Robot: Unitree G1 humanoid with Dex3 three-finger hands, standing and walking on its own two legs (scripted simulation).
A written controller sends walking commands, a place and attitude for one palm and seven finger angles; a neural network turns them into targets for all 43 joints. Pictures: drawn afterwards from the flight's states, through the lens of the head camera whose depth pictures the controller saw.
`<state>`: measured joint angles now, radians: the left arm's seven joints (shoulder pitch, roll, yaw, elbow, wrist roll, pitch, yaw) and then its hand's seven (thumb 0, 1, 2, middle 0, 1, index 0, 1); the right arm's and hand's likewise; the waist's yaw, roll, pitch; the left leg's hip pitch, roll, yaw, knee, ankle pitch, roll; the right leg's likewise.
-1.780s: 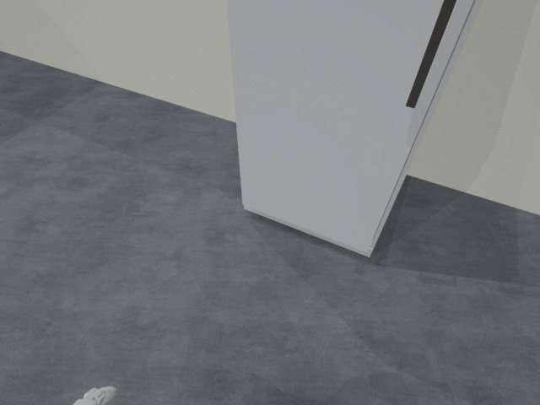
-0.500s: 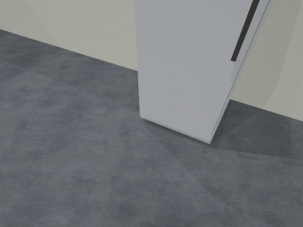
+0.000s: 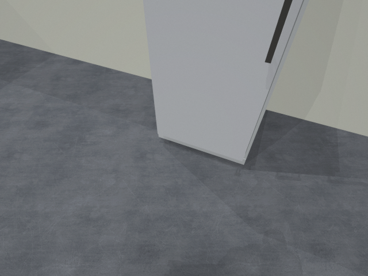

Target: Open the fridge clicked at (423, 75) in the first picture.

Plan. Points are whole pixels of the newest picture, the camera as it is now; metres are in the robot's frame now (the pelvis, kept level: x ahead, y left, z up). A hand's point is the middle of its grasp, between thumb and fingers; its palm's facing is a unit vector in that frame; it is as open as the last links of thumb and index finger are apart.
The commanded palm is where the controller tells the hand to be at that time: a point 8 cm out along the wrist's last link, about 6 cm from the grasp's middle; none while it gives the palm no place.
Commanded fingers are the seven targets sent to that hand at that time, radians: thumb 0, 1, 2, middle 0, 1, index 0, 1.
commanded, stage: turn to face it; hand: right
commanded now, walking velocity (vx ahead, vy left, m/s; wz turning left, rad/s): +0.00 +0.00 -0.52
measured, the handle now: (288, 0) +0.87 -0.27 +0.23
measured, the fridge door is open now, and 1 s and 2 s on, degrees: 0 0 0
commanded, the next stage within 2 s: take the last steps up to it in 0.52 s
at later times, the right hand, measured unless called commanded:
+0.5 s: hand out of the picture -0.01 -0.25 -0.17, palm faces +0.22 +0.95 -0.23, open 7.4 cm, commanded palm none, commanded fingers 0.00 -0.90 -0.90 0.20 0.30 0.20 0.30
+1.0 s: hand out of the picture -0.11 -0.15 -0.19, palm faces +0.38 +0.92 -0.09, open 7.4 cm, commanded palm none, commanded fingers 0.00 -0.90 -0.90 0.20 0.30 0.20 0.30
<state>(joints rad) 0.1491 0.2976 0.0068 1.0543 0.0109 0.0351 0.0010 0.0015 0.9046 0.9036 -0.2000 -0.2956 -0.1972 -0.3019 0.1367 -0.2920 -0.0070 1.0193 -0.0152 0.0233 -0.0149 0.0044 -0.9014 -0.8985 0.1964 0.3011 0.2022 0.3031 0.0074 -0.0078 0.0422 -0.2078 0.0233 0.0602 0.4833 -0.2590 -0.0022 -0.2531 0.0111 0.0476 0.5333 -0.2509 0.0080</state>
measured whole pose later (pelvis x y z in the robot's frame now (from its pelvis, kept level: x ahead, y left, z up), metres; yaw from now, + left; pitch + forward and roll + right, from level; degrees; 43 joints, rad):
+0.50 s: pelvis -0.02 -0.04 +0.01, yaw -12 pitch +0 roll +1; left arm 0.24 0.17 0.03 0.99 0.02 0.03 0.02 0.00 0.90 0.90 -0.20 -0.30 -0.20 -0.30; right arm 0.21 -0.23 -0.05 0.99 -0.02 0.06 -0.02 0.01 -0.90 -0.90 0.19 0.30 0.20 0.30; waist 0.02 0.01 0.05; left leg -0.36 0.05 0.02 0.85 -0.44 -0.05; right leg -0.28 0.04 0.03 0.43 -0.16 -0.06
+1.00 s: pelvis +0.01 -0.04 -0.01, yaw -17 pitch +0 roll +2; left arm 0.24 0.17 0.05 1.04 0.03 -0.01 0.00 0.00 0.91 0.90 -0.20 -0.30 -0.19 -0.30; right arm 0.46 -0.13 -0.03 1.12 -0.03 -0.01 0.00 0.00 -0.90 -0.90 0.20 0.30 0.20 0.30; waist -0.04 0.04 0.00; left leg -0.12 0.01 0.07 0.50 -0.37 0.00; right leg -0.27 -0.08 -0.10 0.58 -0.31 0.00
